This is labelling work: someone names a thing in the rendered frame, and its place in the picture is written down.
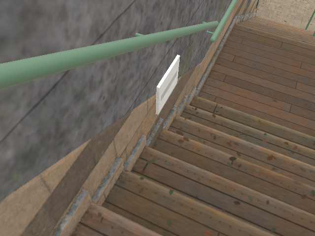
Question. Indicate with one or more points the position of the stairs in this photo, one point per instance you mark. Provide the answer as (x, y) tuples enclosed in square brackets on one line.
[(216, 171), (258, 23)]

